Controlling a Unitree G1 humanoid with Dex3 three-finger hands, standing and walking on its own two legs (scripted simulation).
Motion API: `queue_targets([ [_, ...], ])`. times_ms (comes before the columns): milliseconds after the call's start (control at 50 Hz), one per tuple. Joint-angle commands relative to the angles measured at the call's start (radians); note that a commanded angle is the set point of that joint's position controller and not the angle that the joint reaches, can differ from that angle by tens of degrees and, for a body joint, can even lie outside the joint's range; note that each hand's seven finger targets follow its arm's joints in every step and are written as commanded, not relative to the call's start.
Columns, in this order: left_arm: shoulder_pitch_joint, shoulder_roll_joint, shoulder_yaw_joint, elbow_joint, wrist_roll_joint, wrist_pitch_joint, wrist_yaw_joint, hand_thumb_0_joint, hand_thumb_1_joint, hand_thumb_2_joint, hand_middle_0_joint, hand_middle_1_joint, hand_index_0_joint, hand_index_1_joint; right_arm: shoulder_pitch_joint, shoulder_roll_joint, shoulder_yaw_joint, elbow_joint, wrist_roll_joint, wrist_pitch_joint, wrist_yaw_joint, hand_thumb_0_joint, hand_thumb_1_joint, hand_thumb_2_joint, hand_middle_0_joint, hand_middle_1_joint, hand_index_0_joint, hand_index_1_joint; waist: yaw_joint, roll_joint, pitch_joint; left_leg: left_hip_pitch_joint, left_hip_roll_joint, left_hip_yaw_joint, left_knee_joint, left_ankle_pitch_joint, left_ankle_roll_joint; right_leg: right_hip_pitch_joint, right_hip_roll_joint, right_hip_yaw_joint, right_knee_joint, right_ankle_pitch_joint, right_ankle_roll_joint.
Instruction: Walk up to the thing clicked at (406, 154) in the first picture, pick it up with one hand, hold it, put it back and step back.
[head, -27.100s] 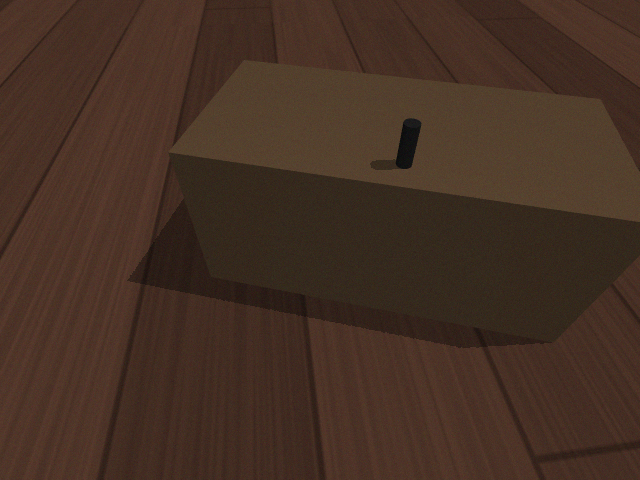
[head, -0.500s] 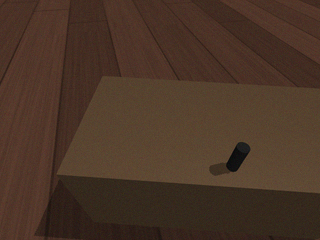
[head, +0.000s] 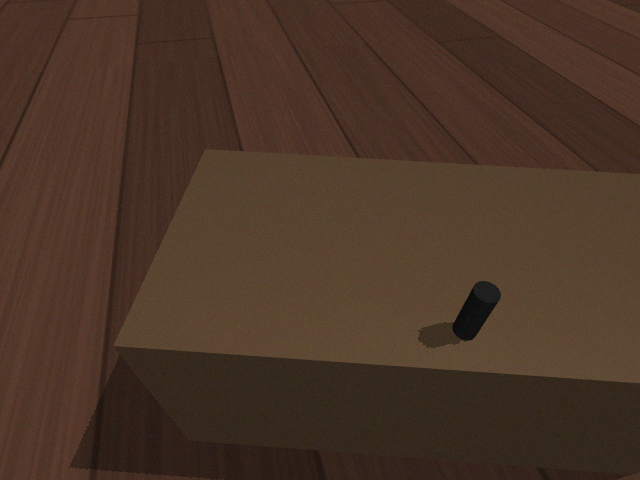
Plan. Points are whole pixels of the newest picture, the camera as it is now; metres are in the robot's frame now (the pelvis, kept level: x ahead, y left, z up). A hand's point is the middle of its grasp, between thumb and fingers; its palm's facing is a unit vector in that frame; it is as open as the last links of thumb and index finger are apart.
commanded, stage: stand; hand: right
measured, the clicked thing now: (474, 312) +0.43 -0.26 -0.12
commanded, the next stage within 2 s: none
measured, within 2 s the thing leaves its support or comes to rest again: neither
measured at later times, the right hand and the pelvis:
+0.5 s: hand out of the picture +0.08 -0.25 -0.16, palm faces -0.04 +0.94 -0.35, open 7.5 cm; pelvis +0.01 +0.00 +0.00, yaw +0 degrees
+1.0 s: hand out of the picture +0.08 -0.26 -0.16, palm faces -0.03 +0.93 -0.35, open 7.3 cm; pelvis +0.01 +0.00 +0.00, yaw +1 degrees
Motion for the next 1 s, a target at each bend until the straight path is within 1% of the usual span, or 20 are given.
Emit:
queue_targets([
  [0, -0.037, 0.213, 0.042, -0.061, -0.003, -0.019, 0.01, 0.0, 0.9, 0.9, -0.2, -0.3, -0.2, -0.301, -0.038, -0.22, -0.042, -0.062, 0.002, -0.02, -0.011, 0.0, -0.181, -0.782, 0.2, 0.3, 0.2, 0.3, -0.004, 0.015, -0.048, 0.01, 0.127, -0.109, -0.063, 0.07, 0.015, -0.037, -0.103, 0.081, -0.054, 0.068, -0.049],
  [20, -0.038, 0.214, 0.042, -0.061, -0.004, -0.019, 0.009, 0.0, 0.9, 0.9, -0.2, -0.3, -0.2, -0.301, -0.041, -0.218, -0.041, -0.062, 0.003, -0.021, -0.01, 0.0, -0.261, -0.862, 0.2, 0.3, 0.2, 0.3, -0.002, 0.017, -0.049, 0.008, 0.129, -0.113, -0.065, 0.084, 0.013, -0.038, -0.1, 0.079, -0.05, 0.067, -0.047],
  [40, -0.037, 0.211, 0.041, -0.061, -0.005, -0.019, 0.01, 0.0, 0.9, 0.9, -0.2, -0.3, -0.2, -0.301, -0.038, -0.217, -0.041, -0.063, 0.003, -0.021, -0.01, 0.0, -0.341, -0.9, 0.2, 0.3, 0.2, 0.3, -0.002, 0.02, -0.05, 0.006, 0.128, -0.113, -0.062, 0.099, 0.012, -0.034, -0.101, 0.076, -0.045, 0.069, -0.047],
  [60, -0.037, 0.211, 0.041, -0.06, -0.005, -0.019, 0.01, 0.0, 0.9, 0.9, -0.2, -0.3, -0.2, -0.301, -0.042, -0.219, -0.041, -0.063, 0.003, -0.022, -0.011, 0.0, -0.421, -0.9, 0.2, 0.3, 0.2, 0.3, 0.0, 0.019, -0.056, 0.014, 0.13, -0.112, -0.059, 0.114, 0.012, -0.034, -0.102, 0.079, -0.044, 0.079, -0.047],
  [180, -0.033, 0.211, 0.042, -0.06, -0.004, -0.017, 0.009, 0.0, 0.9, 0.9, -0.2, -0.3, -0.2, -0.301, -0.043, -0.219, -0.042, -0.064, 0.005, -0.022, -0.012, 0.0, -0.9, -0.9, 0.2, 0.3, 0.2, 0.3, -0.002, 0.011, -0.054, 0.011, 0.128, -0.114, -0.06, 0.099, 0.011, -0.036, -0.101, 0.075, -0.045, 0.073, -0.048],
  [200, -0.036, 0.212, 0.041, -0.063, -0.005, -0.018, 0.01, 0.0, 0.9, 0.9, -0.2, -0.3, -0.2, -0.301, -0.045, -0.217, -0.04, -0.066, 0.005, -0.022, -0.011, 0.0, -0.9, -0.9, 0.2, 0.3, 0.2, 0.3, 0.0, 0.015, -0.064, 0.022, 0.132, -0.113, -0.054, 0.127, 0.014, -0.031, -0.103, 0.075, -0.042, 0.09, -0.049],
  [220, -0.029, 0.205, 0.039, -0.059, -0.005, -0.018, 0.009, 0.0, 0.9, 0.9, -0.2, -0.3, -0.2, -0.301, -0.039, -0.217, -0.039, -0.061, 0.008, -0.022, -0.011, 0.0, -0.9, -0.9, 0.2, 0.3, 0.2, 0.3, 0.0, 0.013, -0.051, 0.013, 0.13, -0.119, -0.059, 0.119, 0.011, -0.038, -0.099, 0.071, -0.045, 0.076, -0.046],
  [340, -0.029, 0.204, 0.038, -0.062, -0.006, -0.02, 0.01, 0.0, 0.9, 0.9, -0.2, -0.3, -0.2, -0.301, -0.04, -0.221, -0.042, -0.062, 0.005, -0.022, -0.011, 0.0, -0.9, -0.9, 0.2, 0.3, 0.2, 0.3, 0.0, 0.003, -0.063, 0.027, 0.132, -0.116, -0.046, 0.159, 0.014, -0.033, -0.103, 0.07, -0.045, 0.114, -0.044],
  [380, -0.032, 0.208, 0.041, -0.063, -0.006, -0.021, 0.01, 0.0, 0.9, 0.9, -0.2, -0.3, -0.2, -0.301, -0.04, -0.219, -0.041, -0.062, 0.006, -0.021, -0.011, 0.0, -0.9, -0.9, 0.2, 0.3, 0.2, 0.3, -0.001, 0.005, -0.062, 0.024, 0.13, -0.112, -0.042, 0.151, 0.014, -0.024, -0.105, 0.071, -0.048, 0.12, -0.043],
  [400, -0.034, 0.212, 0.042, -0.066, -0.004, -0.022, 0.011, 0.0, 0.9, 0.9, -0.2, -0.3, -0.2, -0.301, -0.04, -0.217, -0.041, -0.067, 0.004, -0.022, -0.011, 0.0, -0.9, -0.9, 0.2, 0.3, 0.2, 0.3, -0.003, 0.002, -0.082, 0.037, 0.132, -0.109, -0.036, 0.181, 0.015, -0.015, -0.109, 0.072, -0.038, 0.153, -0.045],
  [560, -0.035, 0.207, 0.04, -0.065, -0.006, -0.019, 0.012, 0.0, 0.9, 0.9, -0.2, -0.3, -0.2, -0.301, -0.04, -0.215, -0.039, -0.064, 0.006, -0.023, -0.013, 0.0, -0.9, -0.9, 0.2, 0.3, 0.2, 0.3, 0.0, 0.01, -0.072, 0.032, 0.134, -0.112, -0.041, 0.2, 0.012, -0.012, -0.107, 0.066, -0.039, 0.15, -0.041],
  [580, -0.037, 0.211, 0.042, -0.067, -0.005, -0.02, 0.012, 0.0, 0.9, 0.9, -0.2, -0.3, -0.2, -0.301, -0.04, -0.217, -0.04, -0.067, 0.005, -0.023, -0.013, 0.0, -0.9, -0.9, 0.2, 0.3, 0.2, 0.3, -0.001, 0.008, -0.075, 0.035, 0.134, -0.108, -0.039, 0.212, 0.015, -0.007, -0.11, 0.068, -0.037, 0.17, -0.043],
  [660, -0.035, 0.21, 0.042, -0.065, -0.006, -0.019, 0.012, 0.0, 0.9, 0.9, -0.2, -0.3, -0.2, -0.301, -0.038, -0.214, -0.039, -0.066, 0.005, -0.021, -0.013, 0.0, -0.9, -0.9, 0.2, 0.3, 0.2, 0.3, -0.001, 0.006, -0.055, 0.024, 0.131, -0.111, -0.049, 0.182, 0.011, -0.019, -0.106, 0.063, -0.045, 0.135, -0.042],
  [700, -0.03, 0.203, 0.04, -0.066, -0.006, -0.022, 0.012, 0.0, 0.9, 0.9, -0.2, -0.3, -0.2, -0.301, -0.044, -0.224, -0.043, -0.067, 0.005, -0.022, -0.012, 0.0, -0.9, -0.9, 0.2, 0.3, 0.2, 0.3, 0.002, 0.009, -0.071, 0.042, 0.136, -0.112, -0.039, 0.21, 0.014, -0.017, -0.107, 0.063, -0.044, 0.153, -0.041],
  [780, -0.04, 0.21, 0.042, -0.072, -0.005, -0.021, 0.012, 0.0, 0.9, 0.9, -0.2, -0.3, -0.2, -0.301, -0.048, -0.218, -0.042, -0.07, 0.005, -0.022, -0.012, 0.0, -0.9, -0.9, 0.2, 0.3, 0.2, 0.3, -0.001, 0.02, -0.075, 0.031, 0.132, -0.109, -0.041, 0.19, 0.013, -0.004, -0.111, 0.068, -0.047, 0.158, -0.046],
  [840, -0.044, 0.213, 0.044, -0.069, -0.006, -0.018, 0.013, 0.0, 0.9, 0.9, -0.2, -0.3, -0.2, -0.301, -0.043, -0.211, -0.043, -0.069, 0.005, -0.02, -0.012, 0.0, -0.9, -0.9, 0.2, 0.3, 0.2, 0.3, -0.003, 0.009, -0.057, 0.02, 0.131, -0.109, -0.051, 0.165, 0.011, -0.013, -0.109, 0.065, -0.044, 0.117, -0.048],
  [860, -0.034, 0.208, 0.043, -0.068, -0.006, -0.019, 0.012, 0.0, 0.9, 0.9, -0.2, -0.3, -0.2, -0.301, -0.046, -0.221, -0.044, -0.067, 0.006, -0.021, -0.012, 0.0, -0.9, -0.9, 0.2, 0.3, 0.2, 0.3, 0.001, 0.017, -0.052, 0.021, 0.131, -0.114, -0.054, 0.152, 0.011, -0.024, -0.105, 0.064, -0.051, 0.107, -0.046],
  [920, -0.034, 0.212, 0.043, -0.069, -0.004, -0.022, 0.01, 0.0, 0.9, 0.9, -0.2, -0.3, -0.2, -0.301, -0.051, -0.216, -0.044, -0.07, 0.007, -0.022, -0.01, 0.0, -0.9, -0.9, 0.2, 0.3, 0.2, 0.3, 0.001, 0.007, -0.063, 0.033, 0.132, -0.114, -0.049, 0.162, 0.014, -0.019, -0.108, 0.064, -0.049, 0.121, -0.046],
  [960, -0.043, 0.215, 0.045, -0.069, -0.005, -0.021, 0.012, 0.0, 0.9, 0.9, -0.2, -0.3, -0.2, -0.301, -0.047, -0.211, -0.043, -0.069, 0.006, -0.02, -0.01, 0.0, -0.9, -0.9, 0.2, 0.3, 0.2, 0.3, -0.002, 0.003, -0.05, 0.023, 0.131, -0.116, -0.057, 0.141, 0.011, -0.028, -0.105, 0.063, -0.052, 0.09, -0.046],
  [980, -0.036, 0.212, 0.045, -0.071, -0.003, -0.022, 0.012, 0.0, 0.9, 0.9, -0.2, -0.3, -0.2, -0.301, -0.045, -0.219, -0.045, -0.069, 0.005, -0.02, -0.01, 0.0, -0.9, -0.9, 0.2, 0.3, 0.2, 0.3, -0.001, 0.01, -0.06, 0.029, 0.129, -0.112, -0.053, 0.134, 0.014, -0.027, -0.107, 0.067, -0.057, 0.104, -0.045],
])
